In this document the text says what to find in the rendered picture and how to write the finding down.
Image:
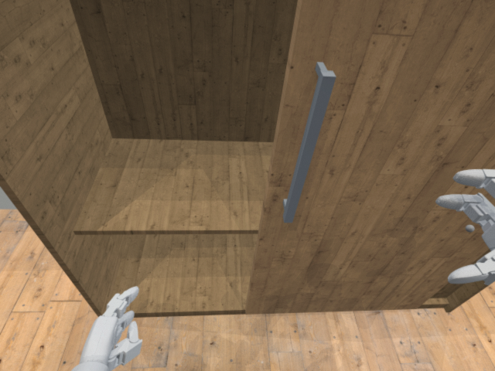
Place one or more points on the robot left hand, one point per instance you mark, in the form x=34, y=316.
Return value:
x=106, y=331

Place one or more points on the robot right hand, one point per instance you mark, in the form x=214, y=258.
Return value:
x=480, y=210

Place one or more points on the handle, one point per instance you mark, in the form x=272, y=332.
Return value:
x=324, y=87

